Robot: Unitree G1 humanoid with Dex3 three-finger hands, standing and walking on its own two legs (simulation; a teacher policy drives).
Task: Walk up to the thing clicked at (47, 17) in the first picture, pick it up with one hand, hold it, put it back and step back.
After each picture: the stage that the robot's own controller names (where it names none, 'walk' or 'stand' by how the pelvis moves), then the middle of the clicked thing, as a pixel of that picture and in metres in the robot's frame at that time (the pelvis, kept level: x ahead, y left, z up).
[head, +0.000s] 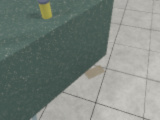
stand; (45, 8) +0.92 +0.27 -0.02
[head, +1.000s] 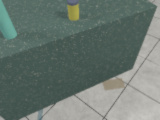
walk; (73, 9) +0.87 +0.15 -0.01
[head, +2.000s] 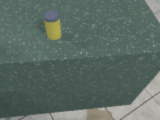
walk; (52, 25) +0.59 +0.20 +0.02
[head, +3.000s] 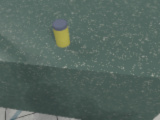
stand; (61, 33) +0.59 +0.15 +0.02
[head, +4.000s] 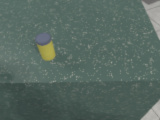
stand; (45, 47) +0.53 +0.20 -0.01
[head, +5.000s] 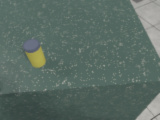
stand; (35, 53) +0.49 +0.23 -0.01
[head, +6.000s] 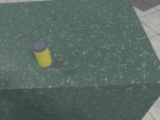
stand; (42, 53) +0.53 +0.22 -0.02
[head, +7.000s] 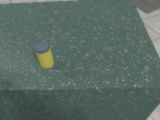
stand; (44, 55) +0.53 +0.21 -0.02
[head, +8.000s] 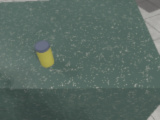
stand; (44, 54) +0.53 +0.21 -0.02
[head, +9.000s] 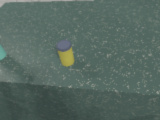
rise first; (65, 53) +0.53 +0.15 -0.02
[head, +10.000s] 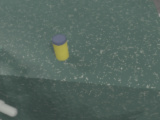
go down; (60, 47) +0.57 +0.15 -0.01
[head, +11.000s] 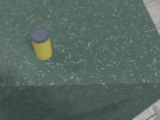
go down; (42, 44) +0.52 +0.15 +0.01
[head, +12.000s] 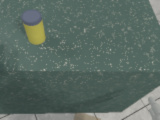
close in; (34, 28) +0.55 +0.15 +0.04
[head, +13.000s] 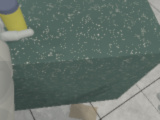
close; (12, 17) +0.57 +0.17 +0.07
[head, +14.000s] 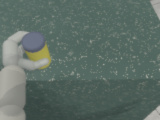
lift; (37, 51) +0.41 +0.15 +0.12
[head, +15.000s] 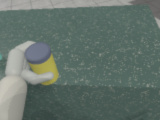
lift; (43, 64) +0.31 +0.14 +0.19
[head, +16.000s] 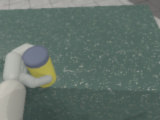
hold; (41, 67) +0.31 +0.15 +0.18
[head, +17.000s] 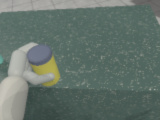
hold; (44, 66) +0.32 +0.14 +0.17
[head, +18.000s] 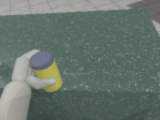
hold; (47, 72) +0.31 +0.14 +0.16
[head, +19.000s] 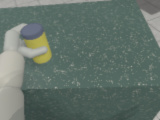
crouch; (37, 44) +0.41 +0.15 +0.18
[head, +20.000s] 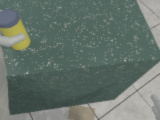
lower; (14, 31) +0.51 +0.15 +0.06
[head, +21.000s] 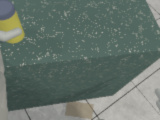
lower; (8, 23) +0.52 +0.16 +0.07
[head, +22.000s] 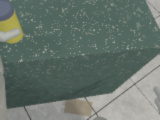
lower; (7, 23) +0.52 +0.16 +0.07
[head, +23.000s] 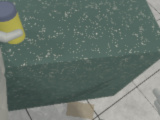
lower; (9, 24) +0.52 +0.16 +0.07
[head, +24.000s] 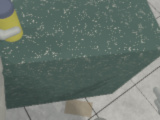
loosen; (6, 21) +0.53 +0.16 +0.07
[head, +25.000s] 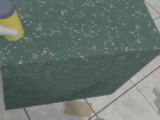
withdraw; (8, 21) +0.54 +0.16 +0.07
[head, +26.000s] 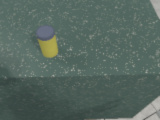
sink last; (47, 42) +0.51 +0.13 +0.03
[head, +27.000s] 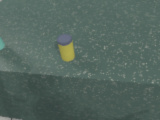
stand; (66, 48) +0.54 +0.14 +0.01
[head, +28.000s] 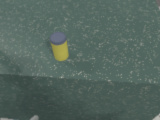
stand; (59, 46) +0.52 +0.14 +0.01
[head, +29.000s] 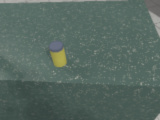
stand; (58, 54) +0.54 +0.16 -0.02
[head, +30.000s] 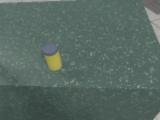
stand; (52, 57) +0.51 +0.18 -0.02
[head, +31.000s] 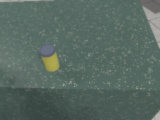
stand; (50, 58) +0.50 +0.19 -0.02
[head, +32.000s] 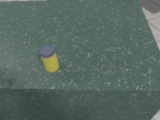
stand; (49, 59) +0.50 +0.19 -0.02
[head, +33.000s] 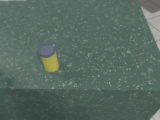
stand; (49, 58) +0.49 +0.18 -0.02
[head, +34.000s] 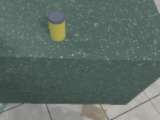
walk; (57, 26) +0.58 +0.13 -0.01
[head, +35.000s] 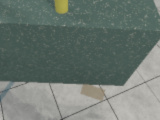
walk; (61, 0) +0.76 +0.15 -0.01
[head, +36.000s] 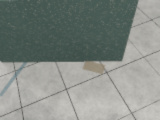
walk; out of the picture +1.05 +0.27 +0.01
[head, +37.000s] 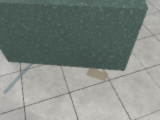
stand; out of the picture +1.12 +0.13 -0.01
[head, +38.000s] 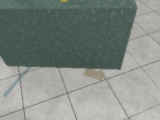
stand; out of the picture +1.15 +0.17 -0.02
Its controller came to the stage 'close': yes
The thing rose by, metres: 0.21
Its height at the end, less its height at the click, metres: +0.00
